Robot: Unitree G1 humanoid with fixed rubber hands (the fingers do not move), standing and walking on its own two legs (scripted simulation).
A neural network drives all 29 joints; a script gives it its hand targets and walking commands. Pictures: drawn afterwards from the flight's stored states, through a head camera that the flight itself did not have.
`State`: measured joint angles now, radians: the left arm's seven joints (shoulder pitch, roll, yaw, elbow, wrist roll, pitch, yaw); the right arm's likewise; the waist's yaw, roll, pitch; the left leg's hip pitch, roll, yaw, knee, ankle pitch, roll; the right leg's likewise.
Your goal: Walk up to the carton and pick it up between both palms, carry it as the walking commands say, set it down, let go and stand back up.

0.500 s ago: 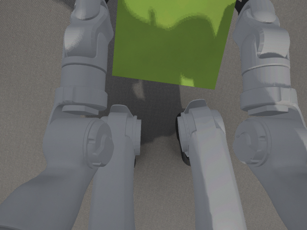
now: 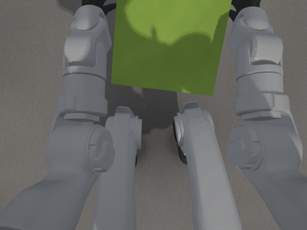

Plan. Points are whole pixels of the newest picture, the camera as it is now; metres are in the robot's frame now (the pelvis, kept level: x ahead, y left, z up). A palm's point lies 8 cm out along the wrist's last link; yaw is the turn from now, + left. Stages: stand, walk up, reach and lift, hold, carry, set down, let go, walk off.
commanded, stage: reach and lift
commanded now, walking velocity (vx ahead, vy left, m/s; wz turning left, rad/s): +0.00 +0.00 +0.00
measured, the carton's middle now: (165, 28) +0.53 -0.03 -0.15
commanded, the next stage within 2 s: none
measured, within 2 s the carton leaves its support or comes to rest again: neither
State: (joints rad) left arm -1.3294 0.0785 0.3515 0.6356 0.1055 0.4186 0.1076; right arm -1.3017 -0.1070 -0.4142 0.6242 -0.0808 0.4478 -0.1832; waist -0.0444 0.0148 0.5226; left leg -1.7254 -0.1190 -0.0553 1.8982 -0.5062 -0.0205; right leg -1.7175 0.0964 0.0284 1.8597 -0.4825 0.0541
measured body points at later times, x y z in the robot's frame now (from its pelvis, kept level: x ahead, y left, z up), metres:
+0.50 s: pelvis +0.00 +0.00 +0.06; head +0.30 +0.00 +0.39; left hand +0.53 +0.11 -0.01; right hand +0.52 -0.17 -0.01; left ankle +0.15 +0.11 -0.44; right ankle +0.16 -0.13 -0.44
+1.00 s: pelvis +0.01 +0.01 +0.11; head +0.27 +0.00 +0.47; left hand +0.51 +0.10 +0.05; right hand +0.49 -0.18 +0.06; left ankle +0.15 +0.11 -0.44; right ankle +0.16 -0.13 -0.44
